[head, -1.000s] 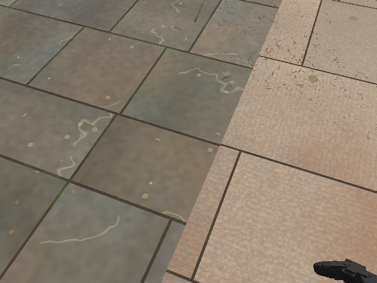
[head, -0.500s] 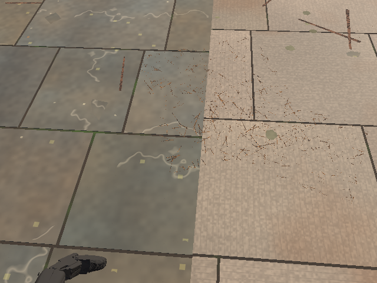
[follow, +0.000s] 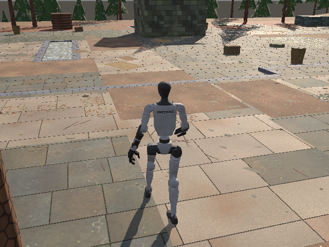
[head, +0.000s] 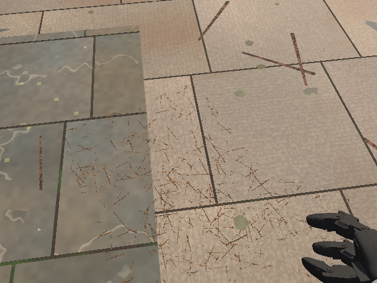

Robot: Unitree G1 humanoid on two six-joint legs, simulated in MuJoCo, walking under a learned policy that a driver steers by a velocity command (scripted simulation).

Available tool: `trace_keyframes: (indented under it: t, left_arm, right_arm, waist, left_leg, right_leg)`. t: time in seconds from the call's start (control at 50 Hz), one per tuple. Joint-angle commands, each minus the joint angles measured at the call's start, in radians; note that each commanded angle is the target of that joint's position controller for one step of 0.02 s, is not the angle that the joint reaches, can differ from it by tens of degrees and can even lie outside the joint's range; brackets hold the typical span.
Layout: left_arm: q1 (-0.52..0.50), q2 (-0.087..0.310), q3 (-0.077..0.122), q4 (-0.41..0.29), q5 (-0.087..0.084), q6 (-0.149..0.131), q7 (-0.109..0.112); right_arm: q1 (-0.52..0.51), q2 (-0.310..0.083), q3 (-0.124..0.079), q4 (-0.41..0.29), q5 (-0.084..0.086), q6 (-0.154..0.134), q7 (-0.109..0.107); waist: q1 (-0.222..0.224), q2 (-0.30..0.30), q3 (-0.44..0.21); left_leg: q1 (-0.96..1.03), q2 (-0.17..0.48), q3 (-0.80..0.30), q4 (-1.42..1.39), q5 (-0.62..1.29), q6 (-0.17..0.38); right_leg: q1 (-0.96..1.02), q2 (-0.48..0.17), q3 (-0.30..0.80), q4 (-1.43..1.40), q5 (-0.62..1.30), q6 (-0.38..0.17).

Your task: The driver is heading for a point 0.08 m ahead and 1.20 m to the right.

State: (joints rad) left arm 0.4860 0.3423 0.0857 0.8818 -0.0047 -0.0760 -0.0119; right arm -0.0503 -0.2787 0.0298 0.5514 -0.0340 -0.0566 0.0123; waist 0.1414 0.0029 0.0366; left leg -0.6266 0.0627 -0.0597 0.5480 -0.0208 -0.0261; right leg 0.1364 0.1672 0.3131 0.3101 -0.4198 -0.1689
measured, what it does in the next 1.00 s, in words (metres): walks ahead, turning right: left foot, then right foot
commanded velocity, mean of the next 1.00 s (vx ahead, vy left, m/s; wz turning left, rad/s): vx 1.00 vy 0.00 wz -0.99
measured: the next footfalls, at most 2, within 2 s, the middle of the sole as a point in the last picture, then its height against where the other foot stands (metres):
left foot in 0.04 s outside the picture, level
right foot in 0.48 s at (258, 243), level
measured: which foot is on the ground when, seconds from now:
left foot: up 0.00-0.02, down 0.04-0.46, up 0.48-0.84, down 0.86-1.00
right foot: down 0.00-0.04, up 0.06-0.46, down 0.48-0.86, up 0.88-1.00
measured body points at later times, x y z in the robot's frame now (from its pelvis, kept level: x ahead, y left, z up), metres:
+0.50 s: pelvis +0.47 -0.05 -0.03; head +0.49 -0.07 +0.42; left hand +0.79 +0.05 -0.09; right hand +0.31 -0.27 -0.16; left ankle +0.26 +0.17 -0.62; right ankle +0.56 -0.11 -0.72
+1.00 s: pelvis +0.89 -0.27 +0.01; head +0.90 -0.29 +0.45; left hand +1.20 -0.18 -0.09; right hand +0.73 -0.54 -0.09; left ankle +1.01 -0.20 -0.72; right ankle +0.74 -0.22 -0.61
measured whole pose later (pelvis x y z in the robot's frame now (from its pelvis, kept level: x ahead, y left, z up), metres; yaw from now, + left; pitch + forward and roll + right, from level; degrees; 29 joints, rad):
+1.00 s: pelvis +0.89 -0.27 +0.01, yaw -57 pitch +1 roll +2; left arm 0.26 0.38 0.07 0.77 0.03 -0.03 -0.03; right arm 0.23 -0.31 -0.05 0.69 -0.06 -0.05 -0.02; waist 0.02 -0.04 0.03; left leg -0.31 0.04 0.08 0.57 -0.28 -0.03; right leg -0.41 0.06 0.05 1.32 -0.31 -0.12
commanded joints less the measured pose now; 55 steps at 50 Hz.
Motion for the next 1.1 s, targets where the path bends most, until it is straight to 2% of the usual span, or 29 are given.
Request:
trace_keyframes:
  t: [0.02, 0.04, 0.06, 0.08, 0.12, 0.24, 0.26, 0.34, 0.38, 0.42, 0.44, 0.46, 0.48, 0.5, 0.52, 0.56, 0.6, 0.68, 0.74, 0.8, 0.82, 0.84, 0.86, 0.88, 0.9, 0.94, 0.96, 1.04, 1.1]
  left_arm:
    - [-0.147, 0.226, 0.049, -0.082, 0.013, -0.018, 0.001]
    - [-0.175, 0.097, 0.016, -0.114, 0.020, -0.029, 0.002]
    - [-0.044, -0.011, -0.022, -0.176, -0.031, -0.024, 0.008]
    - [-0.092, 0.076, -0.022, -0.146, 0.004, -0.007, 0.023]
    - [-0.238, 0.094, -0.013, -0.145, 0.035, 0.016, -0.002]
    - [-0.428, -0.033, -0.054, -0.276, 0.043, 0.071, -0.059]
    - [-0.438, -0.040, -0.063, -0.312, 0.040, 0.070, -0.067]
    - [-0.585, -0.022, -0.074, -0.350, 0.039, 0.067, -0.093]
    - [-0.548, -0.002, -0.066, -0.326, 0.035, 0.064, -0.089]
    - [-0.335, 0.057, -0.039, -0.266, 0.033, 0.062, -0.067]
    - [-0.128, 0.101, -0.013, -0.204, 0.032, 0.061, -0.052]
    - [0.021, 0.143, 0.020, -0.140, 0.025, 0.060, -0.027]
    - [-0.071, 0.220, 0.048, -0.147, 0.000, 0.073, -0.001]
    - [-0.110, 0.302, 0.056, -0.209, 0.037, 0.088, 0.000]
    - [-0.068, 0.261, 0.058, -0.208, 0.036, 0.088, 0.013]
    - [-0.123, 0.184, 0.041, -0.163, 0.026, 0.058, 0.028]
    - [-0.181, 0.140, 0.017, -0.170, 0.019, 0.026, 0.033]
    - [-0.190, 0.128, 0.014, -0.163, 0.019, -0.012, 0.015]
    - [-0.148, 0.147, 0.027, -0.141, 0.003, -0.018, -0.002]
    - [-0.106, 0.165, 0.035, -0.122, 0.001, -0.010, 0.003]
    - [-0.105, 0.187, 0.040, -0.119, 0.005, -0.006, 0.006]
    - [-0.138, 0.223, 0.047, -0.122, 0.011, -0.005, 0.003]
    - [-0.188, 0.198, 0.039, -0.136, 0.017, -0.014, -0.002]
    - [-0.191, 0.027, -0.004, -0.177, 0.009, -0.025, 0.004]
    - [-0.096, 0.017, -0.027, -0.229, -0.018, -0.021, 0.009]
    - [-0.229, 0.097, -0.019, -0.189, 0.034, 0.011, 0.003]
    - [-0.275, 0.086, -0.018, -0.192, 0.043, 0.023, -0.013]
    - [-0.382, -0.017, -0.049, -0.279, 0.043, 0.069, -0.057]
    - [-0.472, -0.013, -0.061, -0.344, 0.038, 0.075, -0.070]
  right_arm:
    - [0.429, -0.223, -0.097, 0.058, 0.006, -0.012, -0.041]
    - [0.635, -0.291, -0.125, 0.095, -0.021, -0.016, -0.062]
    - [0.542, -0.354, -0.135, 0.079, -0.043, -0.015, -0.052]
    - [0.419, -0.265, -0.138, 0.056, -0.032, -0.005, -0.043]
    - [0.352, -0.120, -0.103, 0.080, -0.026, -0.002, -0.035]
    - [0.426, -0.046, -0.082, 0.229, 0.017, -0.046, -0.004]
    - [0.406, -0.080, -0.086, 0.223, 0.014, -0.057, -0.003]
    - [0.429, -0.126, -0.094, 0.257, 0.010, -0.062, -0.016]
    - [0.489, -0.182, -0.105, 0.264, 0.013, -0.050, -0.028]
    - [0.454, -0.255, -0.124, 0.245, 0.012, -0.022, -0.040]
    - [0.401, -0.268, -0.127, 0.222, 0.010, -0.007, -0.041]
    - [0.374, -0.248, -0.127, 0.208, 0.002, 0.005, -0.033]
    - [0.373, -0.129, -0.101, 0.168, -0.017, 0.007, -0.014]
    - [0.415, -0.135, -0.093, 0.044, 0.009, -0.011, -0.016]
    - [0.322, -0.165, -0.086, 0.028, 0.005, -0.038, -0.014]
    - [0.274, -0.152, -0.075, 0.040, -0.007, -0.046, -0.018]
    - [0.332, -0.143, -0.070, 0.060, -0.039, -0.003, -0.017]
    - [0.116, -0.080, -0.047, -0.027, -0.023, 0.019, 0.001]
    - [0.055, -0.061, -0.039, -0.042, 0.006, 0.014, 0.008]
    - [0.067, -0.111, -0.057, -0.042, 0.011, 0.012, -0.004]
    - [0.145, -0.150, -0.073, -0.019, 0.011, 0.009, -0.014]
    - [0.303, -0.190, -0.094, 0.017, 0.013, 0.003, -0.027]
    - [0.521, -0.244, -0.120, 0.065, 0.005, -0.001, -0.047]
    - [0.675, -0.313, -0.140, 0.095, -0.036, -0.007, -0.063]
    - [0.544, -0.350, -0.150, 0.077, -0.039, -0.004, -0.048]
    - [0.356, -0.152, -0.116, 0.052, -0.022, 0.005, -0.037]
    - [0.362, -0.127, -0.110, 0.077, -0.027, 0.005, -0.033]
    - [0.445, -0.071, -0.091, 0.200, 0.008, -0.031, -0.009]
    - [0.384, -0.089, -0.091, 0.211, 0.008, -0.054, -0.004]
  waist:
    - [-0.323, -0.021, -0.226]
    - [-0.381, 0.103, -0.345]
    - [-0.229, 0.450, -0.491]
    - [-0.224, 0.296, -0.364]
    - [-0.221, 0.040, -0.109]
    - [-0.145, 0.071, 0.024]
    - [-0.114, 0.120, 0.038]
    - [-0.122, 0.024, 0.120]
    - [-0.100, 0.060, 0.058]
    - [0.026, 0.109, -0.067]
    - [0.115, 0.118, -0.154]
    - [0.155, 0.048, -0.207]
    - [0.035, -0.202, -0.134]
    - [-0.039, -0.223, -0.324]
    - [-0.004, -0.048, -0.288]
    - [-0.103, 0.080, -0.035]
    - [-0.190, 0.077, 0.003]
    - [-0.166, 0.050, 0.075]
    - [-0.116, 0.006, 0.033]
    - [-0.107, -0.023, -0.012]
    - [-0.142, -0.019, -0.073]
    - [-0.243, -0.008, -0.159]
    - [-0.360, 0.000, -0.257]
    - [-0.369, 0.233, -0.368]
    - [-0.234, 0.466, -0.440]
    - [-0.222, 0.126, -0.154]
    - [-0.217, 0.044, -0.089]
    - [-0.162, 0.073, 0.015]
    - [-0.114, 0.086, 0.050]
  left_leg:
    - [0.784, -0.046, 0.041, 0.014, -0.124, 0.032]
    - [1.003, 0.163, -0.162, 0.009, -0.447, 0.059]
    - [1.133, 0.454, -0.757, -0.222, -0.621, 0.160]
    - [0.994, 0.416, -0.807, -0.275, -0.802, 0.183]
    - [0.720, 0.314, -0.450, -0.276, -0.560, 0.165]
    - [0.541, 0.184, 0.093, -0.367, 0.039, 0.065]
    - [0.507, 0.214, 0.131, -0.374, 0.129, 0.072]
    - [0.506, 0.145, 0.334, -0.446, 0.396, 0.047]
    - [0.605, 0.153, 0.358, -0.323, 0.873, 0.031]
    - [0.637, 0.196, 0.346, -0.024, 1.117, 0.032]
    - [0.560, 0.213, 0.319, 0.228, 1.112, 0.046]
    - [0.367, 0.161, 0.309, 0.568, 0.670, 0.040]
    - [0.076, -0.032, 0.307, 0.959, -0.400, 0.011]
    - [-0.213, -0.088, 0.096, 1.156, -0.514, -0.016]
    - [-0.273, -0.035, -0.009, 1.081, -0.428, -0.010]
    - [-0.204, 0.034, -0.012, 0.864, -0.382, -0.015]
    - [-0.058, 0.067, -0.013, 0.743, -0.420, -0.044]
    - [0.092, 0.069, 0.039, 0.373, -0.217, -0.071]
    - [0.268, 0.009, 0.061, 0.152, 0.085, -0.041]
    - [0.350, -0.041, 0.046, 0.020, 0.043, -0.011]
    - [0.438, -0.073, 0.046, 0.011, -0.035, -0.001]
    - [0.612, -0.080, 0.051, -0.002, -0.112, 0.008]
    - [0.861, -0.011, 0.012, 0.035, -0.223, 0.024]
    - [1.094, 0.267, -0.308, -0.040, -0.589, 0.064]
    - [1.083, 0.435, -0.842, -0.270, -0.726, 0.135]
    - [0.785, 0.335, -0.560, -0.273, -0.729, 0.148]
    - [0.694, 0.296, -0.419, -0.277, -0.556, 0.136]
    - [0.573, 0.250, -0.083, -0.336, -0.167, 0.087]
    - [0.502, 0.215, 0.134, -0.398, 0.058, 0.069]
  right_leg:
    - [-0.384, -0.125, 0.067, 0.489, 0.957, 0.023]
    - [-0.543, -0.059, -0.008, 0.847, 0.481, 0.030]
    - [-0.783, 0.020, -0.125, 1.109, -0.080, 0.061]
    - [-0.897, -0.091, -0.168, 1.158, 0.030, 0.045]
    - [-0.891, -0.180, -0.213, 1.079, 0.141, 0.052]
    - [-0.926, -0.243, -0.275, 0.967, 0.230, 0.049]
    - [-0.911, -0.264, -0.275, 0.892, 0.289, 0.049]
    - [-0.767, -0.199, -0.447, 0.539, 0.418, 0.010]
    - [-0.640, -0.114, -0.519, 0.487, 0.395, -0.018]
    - [-0.415, -0.058, -0.503, 0.477, 0.299, -0.049]
    - [-0.192, -0.044, -0.459, 0.449, 0.265, -0.080]
    - [0.065, -0.061, -0.362, 0.355, 0.232, -0.113]
    - [0.126, -0.209, -0.096, 0.332, 0.258, -0.154]
    - [0.360, -0.391, 0.416, 0.148, 0.188, -0.349]
    - [0.294, -0.413, 0.516, -0.006, 0.059, -0.324]
    - [-0.037, -0.343, 0.371, -0.066, 0.179, -0.257]
    - [-0.266, -0.270, 0.229, -0.069, 0.337, -0.234]
    - [-0.539, -0.151, 0.107, -0.142, 0.355, -0.185]
    - [-0.530, -0.133, 0.080, -0.133, 0.523, -0.116]
    - [-0.353, -0.159, 0.118, -0.010, 0.733, -0.060]
    - [-0.297, -0.154, 0.116, 0.113, 0.875, -0.034]
    - [-0.315, -0.138, 0.093, 0.325, 0.929, -0.006]
    - [-0.448, -0.099, 0.056, 0.599, 0.845, 0.018]
    - [-0.694, -0.004, -0.045, 0.969, 0.111, 0.030]
    - [-0.874, -0.005, -0.136, 1.120, -0.071, 0.040]
    - [-0.919, -0.155, -0.198, 1.104, 0.124, 0.041]
    - [-0.902, -0.184, -0.214, 1.075, 0.138, 0.048]
    - [-0.951, -0.252, -0.230, 1.030, 0.159, 0.053]
    - [-0.926, -0.260, -0.265, 0.895, 0.299, 0.057]
Velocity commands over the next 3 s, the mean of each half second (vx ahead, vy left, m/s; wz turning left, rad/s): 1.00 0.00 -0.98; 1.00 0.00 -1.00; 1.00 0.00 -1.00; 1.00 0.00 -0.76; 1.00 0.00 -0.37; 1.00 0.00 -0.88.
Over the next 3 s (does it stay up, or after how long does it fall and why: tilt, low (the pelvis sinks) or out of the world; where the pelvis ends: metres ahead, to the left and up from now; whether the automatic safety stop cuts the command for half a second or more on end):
stays up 0.63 -1.99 -0.03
